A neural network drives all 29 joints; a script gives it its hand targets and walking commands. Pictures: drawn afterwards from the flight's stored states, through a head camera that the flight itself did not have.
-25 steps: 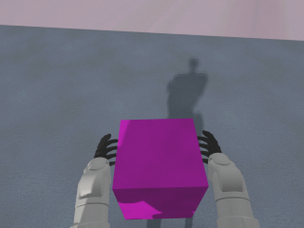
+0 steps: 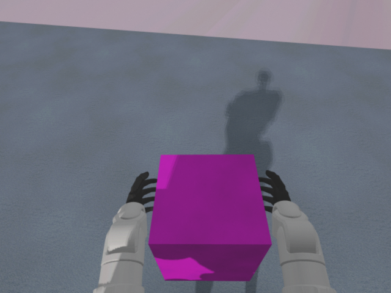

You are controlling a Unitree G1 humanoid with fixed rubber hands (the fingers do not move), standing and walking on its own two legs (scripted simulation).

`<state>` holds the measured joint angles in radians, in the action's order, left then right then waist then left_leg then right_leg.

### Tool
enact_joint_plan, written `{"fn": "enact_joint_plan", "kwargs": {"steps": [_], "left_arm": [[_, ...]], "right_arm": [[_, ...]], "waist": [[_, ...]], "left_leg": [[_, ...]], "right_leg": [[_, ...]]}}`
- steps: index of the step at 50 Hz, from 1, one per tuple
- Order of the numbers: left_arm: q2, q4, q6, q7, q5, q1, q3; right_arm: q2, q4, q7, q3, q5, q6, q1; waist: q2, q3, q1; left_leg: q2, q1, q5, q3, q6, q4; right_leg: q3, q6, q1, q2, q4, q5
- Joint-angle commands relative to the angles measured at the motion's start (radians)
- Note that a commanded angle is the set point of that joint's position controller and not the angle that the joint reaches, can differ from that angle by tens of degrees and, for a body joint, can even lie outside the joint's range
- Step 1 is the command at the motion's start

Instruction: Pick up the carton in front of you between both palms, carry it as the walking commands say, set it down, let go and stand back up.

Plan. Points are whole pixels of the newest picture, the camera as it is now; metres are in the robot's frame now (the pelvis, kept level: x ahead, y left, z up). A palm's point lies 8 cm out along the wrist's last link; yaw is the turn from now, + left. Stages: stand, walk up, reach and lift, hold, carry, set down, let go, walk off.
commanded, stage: hold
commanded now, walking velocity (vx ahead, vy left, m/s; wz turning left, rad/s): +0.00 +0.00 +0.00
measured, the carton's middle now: (207, 220) +0.29 -0.01 -0.06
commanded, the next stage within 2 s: set down in 0.30 s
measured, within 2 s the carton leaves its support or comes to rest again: neither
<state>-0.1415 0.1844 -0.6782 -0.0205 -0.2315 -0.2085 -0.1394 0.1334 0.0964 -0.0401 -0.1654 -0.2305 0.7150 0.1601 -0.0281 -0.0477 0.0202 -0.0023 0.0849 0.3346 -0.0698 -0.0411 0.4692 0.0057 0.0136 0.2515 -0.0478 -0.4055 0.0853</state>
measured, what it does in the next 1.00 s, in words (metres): lowers itself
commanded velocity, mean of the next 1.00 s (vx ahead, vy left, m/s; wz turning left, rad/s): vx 0.00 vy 0.00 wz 0.00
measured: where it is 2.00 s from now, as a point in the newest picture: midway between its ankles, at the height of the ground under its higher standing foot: outside the picture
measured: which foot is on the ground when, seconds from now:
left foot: down 0.00-1.00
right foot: down 0.00-1.00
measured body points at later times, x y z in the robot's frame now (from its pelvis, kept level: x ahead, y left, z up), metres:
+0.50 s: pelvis -0.02 -0.07 +0.00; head -0.03 -0.09 +0.45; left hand +0.28 +0.14 +0.02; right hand +0.33 -0.16 +0.02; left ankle -0.05 +0.08 -0.74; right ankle +0.08 -0.18 -0.74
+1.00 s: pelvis -0.05 -0.07 -0.09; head +0.19 -0.04 +0.30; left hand +0.36 +0.14 -0.18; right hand +0.38 -0.16 -0.18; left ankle -0.04 +0.08 -0.74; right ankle +0.07 -0.18 -0.74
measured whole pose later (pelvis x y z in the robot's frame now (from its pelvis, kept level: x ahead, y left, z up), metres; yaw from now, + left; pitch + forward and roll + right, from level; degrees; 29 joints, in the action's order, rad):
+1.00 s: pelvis -0.05 -0.07 -0.09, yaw +11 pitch +30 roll +1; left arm -0.06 0.59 -0.22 0.02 -0.24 -0.74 -0.38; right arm 0.17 0.40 -0.07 -0.43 -0.27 0.25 0.63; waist -0.03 -0.03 0.04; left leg -0.08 1.15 0.40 0.14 0.06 1.02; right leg 0.12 0.05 1.24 0.04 -0.95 0.23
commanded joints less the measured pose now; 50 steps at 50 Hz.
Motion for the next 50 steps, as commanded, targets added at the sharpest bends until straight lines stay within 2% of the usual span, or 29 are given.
{"fn": "enact_joint_plan", "kwargs": {"steps": [1, 2, 3, 6, 8, 12, 16, 19, 22, 25, 28, 31, 34, 38, 42, 47, 50], "left_arm": [[-0.876, -0.06, 0.07, 0.18, 0.188, -0.39, 0.483], [-0.88, -0.043, 0.074, 0.18, 0.187, -0.4, 0.487], [-0.89, -0.052, 0.077, 0.19, 0.199, -0.435, 0.506], [-0.916, -0.058, 0.067, 0.226, 0.239, -0.509, 0.554], [-0.921, -0.038, 0.056, 0.243, 0.245, -0.528, 0.555], [-0.921, 0.012, 0.041, 0.269, 0.244, -0.556, 0.529], [-0.926, 0.055, 0.041, 0.285, 0.23, -0.574, 0.488], [-0.883, 0.117, 0.065, 0.305, 0.183, -0.655, 0.406], [-0.856, 0.229, 0.109, 0.334, 0.126, -0.791, 0.305], [-0.835, 0.37, 0.164, 0.354, 0.062, -0.92, 0.178], [-0.765, 0.495, 0.207, 0.34, -0.025, -0.968, 0.034], [-0.671, 0.572, 0.242, 0.311, -0.114, -0.956, -0.103], [-0.608, 0.584, 0.292, 0.294, -0.155, -0.946, -0.164], [-0.625, 0.553, 0.399, 0.288, -0.132, -0.947, -0.114], [-0.724, 0.516, 0.51, 0.287, -0.041, -1.003, 0.057], [-0.831, 0.381, 0.538, 0.275, 0.094, -1.116, 0.312], [-0.88, 0.324, 0.511, 0.254, 0.154, -1.148, 0.401]], "right_arm": [[0.871, -0.094, 0.24, 0.614, 0.264, -0.072, 0.495], [0.859, -0.088, 0.245, 0.612, 0.267, -0.077, 0.518], [0.879, -0.073, 0.247, 0.61, 0.257, -0.08, 0.504], [0.911, -0.014, 0.243, 0.569, 0.224, -0.08, 0.477], [0.921, 0.016, 0.243, 0.549, 0.21, -0.077, 0.486], [0.934, 0.077, 0.246, 0.514, 0.187, -0.065, 0.501], [0.96, 0.095, 0.261, 0.522, 0.19, -0.057, 0.557], [1.018, 0.142, 0.268, 0.516, 0.195, -0.059, 0.67], [1.064, 0.25, 0.274, 0.455, 0.176, -0.08, 0.803], [1.061, 0.378, 0.256, 0.329, 0.123, -0.116, 0.906], [0.982, 0.483, 0.212, 0.157, 0.046, -0.152, 0.952], [0.873, 0.536, 0.171, 0.006, -0.038, -0.195, 0.946], [0.793, 0.547, 0.15, -0.065, -0.093, -0.258, 0.918], [0.791, 0.517, 0.141, -0.018, -0.102, -0.379, 0.913], [0.88, 0.469, 0.144, 0.149, -0.051, -0.498, 0.995], [0.955, 0.334, 0.171, 0.388, 0.063, -0.531, 1.109], [0.959, 0.284, 0.196, 0.45, 0.104, -0.508, 1.131]], "waist": [[-0.023, 0.343, -0.06], [-0.046, 0.346, -0.06], [-0.033, 0.314, -0.036], [-0.018, 0.323, 0.007], [-0.029, 0.303, 0.019], [-0.017, 0.258, 0.022], [0.01, 0.251, -0.003], [0.051, 0.231, -0.049], [0.069, 0.223, -0.071], [0.067, 0.226, -0.058], [0.046, 0.207, -0.031], [0.036, 0.186, -0.015], [0.029, 0.241, -0.004], [0.023, 0.381, -0.001], [0.039, 0.642, -0.002], [0.031, 1.131, 0.01], [0.007, 1.3, 0.031]], "left_leg": [[-0.033, -0.025, -0.687, 0.2, 0.047, -0.124], [-0.045, -0.043, -0.573, 0.191, 0.046, -0.142], [-0.045, -0.021, -0.531, 0.187, 0.047, -0.15], [-0.055, -0.051, -0.56, 0.188, 0.067, -0.138], [-0.067, -0.025, -0.466, 0.175, 0.073, -0.149], [-0.081, 0.077, -0.317, 0.161, 0.07, -0.172], [-0.093, 0.147, -0.201, 0.151, 0.053, -0.185], [-0.099, 0.221, -0.063, 0.133, 0.022, -0.178], [-0.099, 0.29, 0.046, 0.12, -0.004, -0.133], [-0.096, 0.353, 0.084, 0.12, -0.017, -0.061], [-0.1, 0.417, 0.092, 0.119, -0.021, 0.004], [-0.105, 0.494, 0.078, 0.116, -0.017, 0.056], [-0.116, 0.587, 0.035, 0.113, -0.004, 0.107], [-0.141, 0.732, -0.039, 0.096, 0.014, 0.18], [-0.155, 0.895, -0.099, 0.079, 0.036, 0.291], [-0.175, 0.99, -0.202, 0.059, 0.068, 0.435], [-0.18, 0.969, -0.26, 0.062, 0.083, 0.505]], "right_leg": [[0.056, -0.007, -0.317, 0.168, -0.016, -0.288], [0.06, -0.005, -0.324, 0.166, -0.005, -0.249], [0.044, -0.004, -0.301, 0.179, 0.006, -0.202], [0.039, -0.009, -0.276, 0.189, 0.025, -0.18], [0.035, -0.015, -0.278, 0.19, 0.035, -0.132], [0.029, -0.018, -0.33, 0.183, 0.047, -0.077], [0.029, -0.008, -0.381, 0.17, 0.055, -0.049], [0.043, 0.01, -0.404, 0.15, 0.055, 0.058], [0.066, 0.017, -0.39, 0.135, 0.044, 0.221], [0.104, 0.017, -0.353, 0.117, 0.024, 0.325], [0.12, 0.02, -0.278, 0.112, -0.009, 0.354], [0.113, 0.025, -0.196, 0.122, -0.063, 0.318], [0.097, 0.026, -0.133, 0.137, -0.138, 0.205], [0.06, 0.024, -0.061, 0.154, -0.263, -0.015], [0.044, 0.029, -0.038, 0.159, -0.404, -0.178], [0.012, 0.029, -0.058, 0.164, -0.591, -0.378], [-0.021, 0.03, 0.09, 0.175, -0.67, -0.374]]}}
